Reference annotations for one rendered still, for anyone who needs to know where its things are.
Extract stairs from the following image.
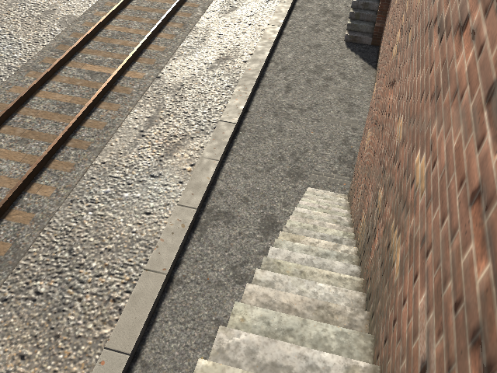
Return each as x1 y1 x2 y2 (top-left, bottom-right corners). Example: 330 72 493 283
344 0 380 45
194 187 381 373

